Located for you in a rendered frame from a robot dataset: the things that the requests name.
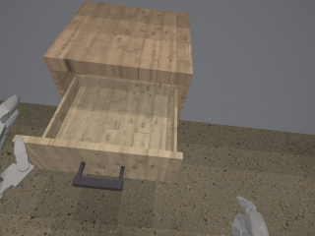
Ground drawer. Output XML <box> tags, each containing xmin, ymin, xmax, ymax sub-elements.
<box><xmin>12</xmin><ymin>74</ymin><xmax>183</xmax><ymax>183</ymax></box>

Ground robot left hand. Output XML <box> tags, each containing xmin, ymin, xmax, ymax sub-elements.
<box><xmin>0</xmin><ymin>94</ymin><xmax>34</xmax><ymax>200</ymax></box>

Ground cabinet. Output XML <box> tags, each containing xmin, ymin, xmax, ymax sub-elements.
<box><xmin>43</xmin><ymin>1</ymin><xmax>193</xmax><ymax>128</ymax></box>

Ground robot right hand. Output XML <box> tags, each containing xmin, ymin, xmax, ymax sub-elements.
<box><xmin>230</xmin><ymin>196</ymin><xmax>269</xmax><ymax>236</ymax></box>

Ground handle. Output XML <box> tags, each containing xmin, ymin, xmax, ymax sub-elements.
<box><xmin>72</xmin><ymin>161</ymin><xmax>125</xmax><ymax>192</ymax></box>

